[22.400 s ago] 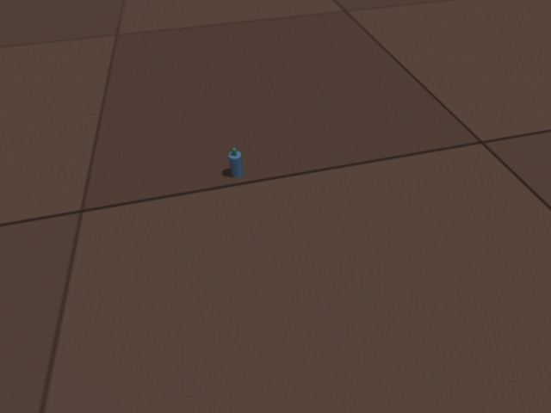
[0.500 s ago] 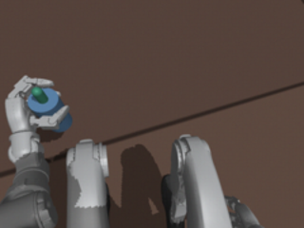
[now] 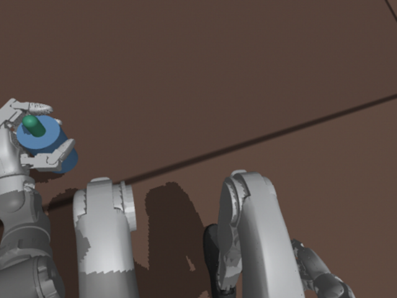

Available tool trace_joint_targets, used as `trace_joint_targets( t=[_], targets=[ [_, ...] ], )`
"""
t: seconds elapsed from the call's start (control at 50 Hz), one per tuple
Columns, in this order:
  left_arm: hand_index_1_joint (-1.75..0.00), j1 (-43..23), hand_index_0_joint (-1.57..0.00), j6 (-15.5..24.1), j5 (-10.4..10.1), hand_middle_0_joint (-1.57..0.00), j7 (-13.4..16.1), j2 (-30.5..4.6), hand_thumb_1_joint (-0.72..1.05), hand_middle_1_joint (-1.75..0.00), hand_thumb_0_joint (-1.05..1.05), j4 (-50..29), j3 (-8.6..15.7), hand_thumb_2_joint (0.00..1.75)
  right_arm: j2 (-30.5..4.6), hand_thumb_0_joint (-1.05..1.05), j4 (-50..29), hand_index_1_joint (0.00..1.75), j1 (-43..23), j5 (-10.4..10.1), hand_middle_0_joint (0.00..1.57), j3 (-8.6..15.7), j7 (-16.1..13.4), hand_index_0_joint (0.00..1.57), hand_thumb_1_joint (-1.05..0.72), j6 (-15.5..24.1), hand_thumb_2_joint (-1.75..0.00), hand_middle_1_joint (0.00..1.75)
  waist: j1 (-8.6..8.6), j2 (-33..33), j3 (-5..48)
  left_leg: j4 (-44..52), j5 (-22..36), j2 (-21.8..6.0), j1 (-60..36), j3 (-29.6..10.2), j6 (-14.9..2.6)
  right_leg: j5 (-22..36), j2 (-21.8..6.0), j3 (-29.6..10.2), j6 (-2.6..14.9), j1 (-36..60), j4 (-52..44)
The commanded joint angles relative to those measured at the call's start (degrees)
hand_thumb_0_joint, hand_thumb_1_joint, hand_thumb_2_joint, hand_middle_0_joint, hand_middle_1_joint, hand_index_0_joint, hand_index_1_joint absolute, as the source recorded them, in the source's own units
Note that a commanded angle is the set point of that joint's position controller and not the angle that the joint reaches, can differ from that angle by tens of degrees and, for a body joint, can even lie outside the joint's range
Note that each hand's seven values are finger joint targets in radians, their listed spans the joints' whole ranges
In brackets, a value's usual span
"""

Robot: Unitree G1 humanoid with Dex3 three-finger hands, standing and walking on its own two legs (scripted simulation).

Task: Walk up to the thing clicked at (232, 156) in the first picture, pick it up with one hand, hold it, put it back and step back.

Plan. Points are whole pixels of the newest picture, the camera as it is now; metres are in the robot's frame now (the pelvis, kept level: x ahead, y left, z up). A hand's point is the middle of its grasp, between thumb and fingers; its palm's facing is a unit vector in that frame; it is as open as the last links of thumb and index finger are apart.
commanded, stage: lower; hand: left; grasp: from the side
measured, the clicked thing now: (47, 142) +0.40 +0.28 -0.11
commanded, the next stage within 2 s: loosen in 1.40 s
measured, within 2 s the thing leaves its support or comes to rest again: neither
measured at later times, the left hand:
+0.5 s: hand (55, 145) +0.41 +0.28 -0.15, palm faces +0.28 -0.96 -0.01, open 8.9 cm
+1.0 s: hand (60, 146) +0.41 +0.28 -0.18, palm faces +0.32 -0.95 +0.00, open 8.9 cm
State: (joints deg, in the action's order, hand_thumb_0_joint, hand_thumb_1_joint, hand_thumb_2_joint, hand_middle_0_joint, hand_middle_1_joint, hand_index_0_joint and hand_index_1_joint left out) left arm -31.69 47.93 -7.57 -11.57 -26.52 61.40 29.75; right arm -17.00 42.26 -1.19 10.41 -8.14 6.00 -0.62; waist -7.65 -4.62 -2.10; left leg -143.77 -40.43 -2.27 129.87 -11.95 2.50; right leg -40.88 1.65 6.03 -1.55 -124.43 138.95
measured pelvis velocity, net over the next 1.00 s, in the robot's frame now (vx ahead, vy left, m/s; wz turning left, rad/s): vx -0.02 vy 0.02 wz -0.10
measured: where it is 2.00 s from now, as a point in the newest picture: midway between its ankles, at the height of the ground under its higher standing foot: (172, 286)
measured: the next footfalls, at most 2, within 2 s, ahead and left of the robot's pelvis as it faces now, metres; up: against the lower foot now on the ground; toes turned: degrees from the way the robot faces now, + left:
none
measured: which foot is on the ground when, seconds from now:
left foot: down 0.00-1.00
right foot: down 0.00-1.00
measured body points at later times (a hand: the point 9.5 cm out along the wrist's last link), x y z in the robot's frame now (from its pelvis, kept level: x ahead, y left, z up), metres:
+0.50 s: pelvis -0.01 +0.01 -0.02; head +0.22 +0.14 +0.34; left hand +0.39 +0.33 -0.15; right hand +0.14 -0.26 -0.09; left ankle +0.08 +0.14 -0.27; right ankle +0.10 -0.12 -0.27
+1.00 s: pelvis -0.02 +0.02 -0.03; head +0.21 +0.16 +0.32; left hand +0.39 +0.33 -0.18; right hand +0.13 -0.25 -0.07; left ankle +0.08 +0.14 -0.27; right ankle +0.10 -0.12 -0.27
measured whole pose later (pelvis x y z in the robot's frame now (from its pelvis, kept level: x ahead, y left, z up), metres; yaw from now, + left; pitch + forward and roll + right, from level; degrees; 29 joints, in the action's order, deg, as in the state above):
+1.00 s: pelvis -0.02 +0.02 -0.03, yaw -6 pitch +13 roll -15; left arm -33.4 60.4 -5.8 -4.0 -42.4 77.9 33.7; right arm -20.7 34.8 -8.6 19.0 -24.3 8.1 -0.7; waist -12.9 -14.1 -15.6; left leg -152.2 -39.6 -1.6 127.5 -20.5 1.9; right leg -36.9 4.6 12.0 -3.8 -119.1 140.7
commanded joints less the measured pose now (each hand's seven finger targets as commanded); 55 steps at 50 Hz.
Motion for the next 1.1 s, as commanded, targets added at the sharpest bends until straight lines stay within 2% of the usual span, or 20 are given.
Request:
trace_joint_targets(
  t=[0.0,0.02,0.06,0.1,0.14,0.16,0.2,0.28,0.32,0.34,0.44,0.48,0.6,0.62,0.74,0.78,0.8,0.86,1.0,1.08],
  targets=[
    [-1.30,-16.38,-1.19,6.59,-1.10,-1.18,0.43,-15.22,0.32,-1.30,0.00,-15.42,1.59,1.23,-14.42,0.00,-2.35,0.30,5.83,0.68,0.20,3.92,-0.60,0.20,-0.91,0.30,-0.91,0.30,-0.37,17.81,38.99,15.19,8.40,0.11,-24.65,6.09,-2.20,12.00,2.04,3.74,3.20,18.78,-13.47],
    [-1.33,-14.18,-1.23,6.16,-1.14,-1.21,0.35,-12.72,0.30,-1.34,0.00,-11.87,0.41,1.20,-14.54,0.00,-2.20,0.30,5.98,0.68,0.20,3.78,-0.52,0.20,-0.93,0.34,-0.91,0.30,-0.87,16.67,37.72,15.19,8.55,0.10,-24.79,5.87,-2.14,11.91,2.07,4.17,3.19,17.96,-13.26],
    [-1.34,-15.16,-1.24,6.58,-1.26,-1.23,0.66,-13.88,0.26,-1.35,0.00,-11.61,1.44,1.20,-14.96,0.00,-2.51,0.30,5.76,0.88,0.20,3.25,-0.30,0.20,-0.93,0.32,-0.91,0.30,-1.55,16.48,37.33,14.46,8.95,0.12,-24.26,5.40,-2.13,12.66,2.14,4.57,3.08,18.45,-12.96],
    [-1.34,-12.90,-1.24,6.58,-1.60,-1.22,0.53,-11.12,0.24,-1.35,0.00,-6.29,-0.65,1.20,-15.50,0.00,-2.84,0.30,5.02,1.10,0.20,2.16,-0.06,0.20,-0.93,0.28,-0.91,0.30,-2.92,14.56,34.24,13.80,9.50,0.10,-23.93,4.75,-2.05,13.15,2.25,5.46,2.98,17.51,-12.47],
    [-1.33,-13.03,-1.24,7.48,-1.62,-1.23,0.84,-13.67,0.21,-1.34,0.00,-5.20,0.60,1.18,-15.90,0.00,-3.55,0.30,3.85,1.35,0.20,1.50,0.07,0.20,-0.93,0.16,-0.91,0.30,-2.93,12.89,33.12,12.91,8.31,-0.03,-22.34,4.38,-2.27,12.14,2.52,5.79,2.82,17.62,-12.62],
    [-1.33,-11.53,-1.24,7.68,-1.61,-1.22,0.80,-13.03,0.24,-1.34,0.00,-2.70,0.09,1.19,-16.07,0.00,-4.02,0.30,3.01,1.58,0.20,0.96,0.23,0.20,-0.92,0.21,-0.91,0.30,-3.05,12.14,31.69,12.49,7.56,0.03,-21.34,4.36,-2.42,11.58,2.45,5.90,2.63,17.92,-12.68],
    [-1.33,-14.86,-1.25,9.28,-1.26,-1.23,1.33,-18.28,0.27,-1.34,0.00,-6.67,2.91,1.18,-16.69,0.00,-4.43,0.30,2.79,2.16,0.20,0.35,0.31,0.20,-0.92,0.11,-0.91,0.30,-2.41,14.96,34.06,12.23,8.92,-0.12,-22.86,4.29,-2.17,12.89,2.54,5.99,2.66,19.78,-11.97],
    [-1.34,-14.96,-1.26,11.23,-1.48,-1.24,1.53,-19.38,0.30,-1.35,0.00,-6.63,3.24,1.20,-17.37,0.00,-5.04,0.30,1.31,3.10,0.20,-1.16,0.51,0.20,-0.92,0.20,-0.91,0.30,-3.38,17.57,33.36,11.92,8.17,-0.59,-24.76,3.74,-1.71,12.37,2.79,6.50,2.79,19.33,-11.26],
    [-1.31,-16.22,-1.23,12.21,-1.10,-1.22,1.96,-22.97,0.28,-1.32,0.00,-7.55,5.07,1.17,-17.99,0.00,-5.46,0.30,0.63,3.66,0.20,-1.84,0.39,0.20,-0.92,0.23,-0.91,0.30,-3.53,20.01,34.49,11.70,9.62,-0.78,-26.04,3.44,-1.41,13.79,2.80,6.56,2.85,20.44,-10.57],
    [-1.31,-15.50,-1.22,12.23,-1.22,-1.21,1.69,-20.96,0.28,-1.32,0.00,-5.63,3.53,1.17,-18.02,0.00,-4.67,0.30,1.34,3.85,0.20,-2.38,0.43,0.20,-0.93,0.12,-0.91,0.30,-4.53,19.87,33.38,11.84,9.73,-0.93,-26.69,3.03,-1.25,13.77,2.82,6.90,2.79,19.98,-10.59],
    [-1.28,-16.44,-1.20,13.14,-0.42,-1.18,2.06,-24.76,0.24,-1.29,0.00,-4.85,4.47,1.14,-19.82,0.00,-6.03,0.30,-0.91,4.99,0.20,-3.58,0.19,0.20,-0.93,-0.06,-0.91,0.30,-5.40,23.28,30.84,11.78,9.39,-1.34,-27.61,1.99,-0.73,14.01,2.87,7.96,3.00,18.37,-9.77],
    [-1.28,-15.37,-1.20,13.10,-0.57,-1.18,2.31,-22.83,0.24,-1.29,0.00,-2.33,3.25,1.15,-19.80,0.00,-6.26,0.30,-1.00,5.40,0.20,-4.31,0.36,0.20,-0.93,-0.05,-0.91,0.30,-6.26,21.89,29.16,11.35,8.84,-1.35,-26.57,1.68,-0.77,13.86,2.92,8.49,2.77,19.02,-10.05],
    [-1.31,-12.82,-1.25,13.69,-1.05,-1.23,2.99,-22.34,0.23,-1.33,0.00,1.52,2.63,1.16,-21.52,0.00,-7.42,0.30,-2.46,6.19,0.20,-5.46,0.73,0.20,-0.92,-0.06,-0.90,0.30,-6.83,20.17,26.33,11.15,8.91,-1.35,-26.30,0.25,-0.65,14.27,3.12,10.09,2.54,18.63,-9.47],
    [-1.31,-13.04,-1.24,13.85,-0.88,-1.22,3.10,-22.18,0.23,-1.32,0.00,2.59,1.81,1.15,-21.63,0.00,-7.38,0.30,-2.56,6.33,0.20,-5.86,0.78,0.20,-0.92,-0.10,-0.90,0.30,-7.88,19.84,25.71,10.81,8.56,-1.38,-25.89,-0.02,-0.72,14.23,3.22,10.33,2.41,18.97,-9.42],
    [-1.31,-14.93,-1.24,16.04,-0.96,-1.21,5.41,-26.57,0.27,-1.33,0.00,3.73,4.68,1.18,-22.24,0.00,-8.29,0.30,-3.80,7.29,0.20,-7.82,0.92,0.20,-0.91,0.00,-0.90,0.30,-7.88,18.92,24.73,9.95,7.64,-1.51,-24.60,-0.66,-0.98,13.83,3.76,10.85,2.17,20.83,-9.62],
    [-1.30,-15.94,-1.22,16.97,-0.47,-1.20,6.15,-28.07,0.26,-1.31,0.00,4.16,5.03,1.18,-22.39,0.00,-8.79,0.30,-4.67,7.62,0.20,-8.39,0.94,0.20,-0.91,-0.12,-0.90,0.30,-8.32,19.43,23.36,9.96,5.61,-1.62,-23.75,-0.76,-1.07,12.31,3.89,11.07,2.21,20.34,-9.73],
    [-1.32,-15.49,-1.23,17.42,-0.42,-1.21,6.21,-27.08,0.29,-1.33,0.00,4.34,4.76,1.19,-22.37,0.00,-8.78,0.30,-4.95,7.92,0.20,-8.63,0.94,0.20,-0.91,-0.05,-0.90,0.30,-8.53,19.56,23.47,9.78,6.42,-1.74,-24.72,-0.77,-0.94,13.21,3.82,11.09,2.03,20.78,-9.57],
    [-1.29,-17.36,-1.22,18.51,0.69,-1.19,7.31,-30.13,0.27,-1.30,0.00,3.51,5.26,1.17,-22.69,0.00,-8.83,0.30,-5.60,8.54,0.20,-9.27,0.91,0.20,-0.91,-0.04,-0.90,0.30,-8.72,21.46,22.56,9.86,5.37,-1.97,-24.59,-0.85,-0.89,12.45,4.00,11.24,2.19,20.24,-9.36],
    [-1.31,-13.91,-1.23,18.61,1.75,-1.21,8.33,-28.01,0.25,-1.32,0.00,6.56,3.37,1.19,-23.74,0.00,-9.18,0.30,-6.04,9.24,0.20,-9.79,1.22,0.20,-0.91,0.11,-0.90,0.30,-9.81,23.14,21.16,10.94,6.57,-2.28,-27.18,-2.29,-0.15,13.80,4.16,12.80,2.18,19.20,-8.45],
    [-1.30,-12.93,-1.22,18.62,0.74,-1.21,8.65,-27.35,0.26,-1.31,0.00,7.06,2.64,1.18,-23.72,0.00,-9.05,0.30,-5.68,9.12,0.20,-10.38,1.38,0.20,-0.91,0.33,-0.90,0.30,-9.88,20.31,21.49,9.58,7.67,-1.90,-25.13,-2.31,-0.69,15.21,4.48,13.06,1.89,21.23,-8.92]
  ],
)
